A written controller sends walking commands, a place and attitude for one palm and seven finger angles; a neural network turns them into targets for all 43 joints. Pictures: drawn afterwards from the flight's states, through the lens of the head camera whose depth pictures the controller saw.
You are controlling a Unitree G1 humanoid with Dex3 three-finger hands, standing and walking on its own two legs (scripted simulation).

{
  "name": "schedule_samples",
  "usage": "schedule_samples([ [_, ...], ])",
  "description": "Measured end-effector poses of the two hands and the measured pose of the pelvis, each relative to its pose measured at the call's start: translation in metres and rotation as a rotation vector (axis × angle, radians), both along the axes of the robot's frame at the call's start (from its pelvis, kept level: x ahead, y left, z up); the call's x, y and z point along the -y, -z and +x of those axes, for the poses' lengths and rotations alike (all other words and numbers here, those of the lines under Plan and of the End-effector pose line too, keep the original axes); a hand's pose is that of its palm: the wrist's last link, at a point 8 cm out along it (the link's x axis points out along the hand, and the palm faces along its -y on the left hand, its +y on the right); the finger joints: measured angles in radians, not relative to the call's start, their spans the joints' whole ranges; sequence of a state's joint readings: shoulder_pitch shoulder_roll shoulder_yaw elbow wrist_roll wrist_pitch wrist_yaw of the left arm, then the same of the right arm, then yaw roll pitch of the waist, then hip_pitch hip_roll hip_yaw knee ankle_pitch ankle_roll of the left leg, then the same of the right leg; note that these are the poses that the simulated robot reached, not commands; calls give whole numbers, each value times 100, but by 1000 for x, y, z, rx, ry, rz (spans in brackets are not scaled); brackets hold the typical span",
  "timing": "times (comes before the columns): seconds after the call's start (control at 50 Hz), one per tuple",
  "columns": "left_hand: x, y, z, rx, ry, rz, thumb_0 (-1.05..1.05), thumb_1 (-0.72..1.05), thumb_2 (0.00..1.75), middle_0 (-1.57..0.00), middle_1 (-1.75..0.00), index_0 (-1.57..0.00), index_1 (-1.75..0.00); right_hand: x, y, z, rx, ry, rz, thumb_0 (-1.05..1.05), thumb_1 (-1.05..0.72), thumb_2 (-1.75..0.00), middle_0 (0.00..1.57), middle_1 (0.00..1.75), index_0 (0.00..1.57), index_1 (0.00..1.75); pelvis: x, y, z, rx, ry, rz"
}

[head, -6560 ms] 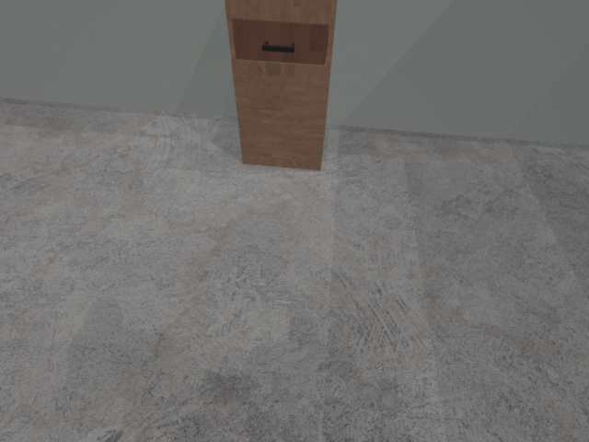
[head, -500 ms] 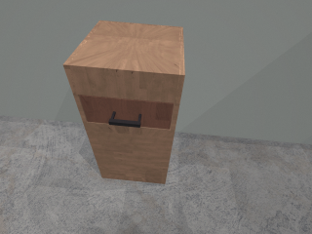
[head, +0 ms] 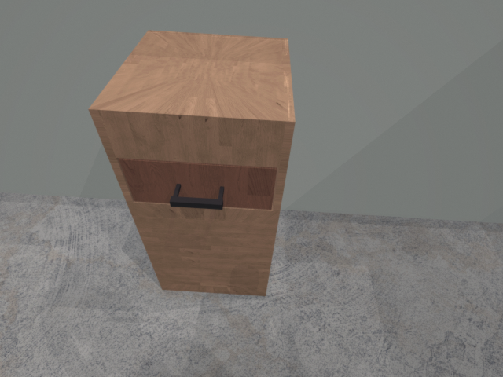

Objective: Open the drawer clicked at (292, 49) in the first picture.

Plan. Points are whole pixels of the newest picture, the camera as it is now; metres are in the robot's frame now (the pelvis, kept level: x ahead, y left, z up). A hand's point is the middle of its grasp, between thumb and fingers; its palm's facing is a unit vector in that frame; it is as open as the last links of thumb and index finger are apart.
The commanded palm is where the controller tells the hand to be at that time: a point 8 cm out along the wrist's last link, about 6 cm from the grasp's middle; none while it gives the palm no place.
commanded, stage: come to a stop and stand still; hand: left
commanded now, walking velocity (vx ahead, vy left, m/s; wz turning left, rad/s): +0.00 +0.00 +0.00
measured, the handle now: (198, 196) +0.55 +0.16 -0.11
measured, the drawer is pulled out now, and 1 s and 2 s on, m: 0.00 0.00 0.00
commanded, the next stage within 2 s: look again from close up in 0.18 s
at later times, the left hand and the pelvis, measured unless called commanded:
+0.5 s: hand out of the picture -0.03 +0.12 -0.18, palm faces +0.05 -0.99 -0.12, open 7.4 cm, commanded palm none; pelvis +0.01 -0.01 +0.00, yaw +0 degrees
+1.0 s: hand out of the picture +0.04 +0.17 -0.14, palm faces -0.03 -0.91 -0.40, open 7.4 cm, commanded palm +0.12 +0.17 -0.06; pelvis +0.01 -0.03 +0.00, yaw +1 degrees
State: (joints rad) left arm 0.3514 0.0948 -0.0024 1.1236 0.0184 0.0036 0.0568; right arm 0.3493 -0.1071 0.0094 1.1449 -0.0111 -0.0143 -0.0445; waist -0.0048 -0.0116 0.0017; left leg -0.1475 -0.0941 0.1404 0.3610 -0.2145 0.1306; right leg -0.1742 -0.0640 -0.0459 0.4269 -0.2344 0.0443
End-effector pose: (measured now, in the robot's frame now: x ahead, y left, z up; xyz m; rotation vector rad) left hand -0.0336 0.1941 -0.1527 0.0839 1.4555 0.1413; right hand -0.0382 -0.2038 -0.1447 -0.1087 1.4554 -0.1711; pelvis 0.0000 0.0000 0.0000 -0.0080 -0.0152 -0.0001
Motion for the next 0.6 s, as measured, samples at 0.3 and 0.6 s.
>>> schedule_samples([
  [0.3,17,1,6,12,-2,-24,1,90,90,-20,-29,-20,-30,6,0,4,5,0,2,0,-91,-90,20,30,20,30,8,-1,5,7,0,1],
  [0.6,25,0,-4,-18,-12,-25,1,90,90,-20,-29,-20,-30,14,-1,7,0,-10,3,0,-91,-90,20,30,20,30,15,-1,7,1,-4,1],
])
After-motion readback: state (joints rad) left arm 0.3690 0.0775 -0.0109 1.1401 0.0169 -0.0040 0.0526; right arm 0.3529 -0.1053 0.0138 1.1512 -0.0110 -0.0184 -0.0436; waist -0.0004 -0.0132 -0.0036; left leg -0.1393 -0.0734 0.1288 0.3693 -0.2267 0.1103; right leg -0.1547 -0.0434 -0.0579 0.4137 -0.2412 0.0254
